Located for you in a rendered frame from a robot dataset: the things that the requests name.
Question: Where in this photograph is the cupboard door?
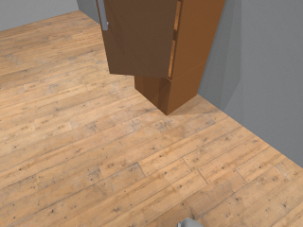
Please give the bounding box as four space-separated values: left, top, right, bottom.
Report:
96 0 178 79

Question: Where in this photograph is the handle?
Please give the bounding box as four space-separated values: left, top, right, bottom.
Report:
98 0 109 30

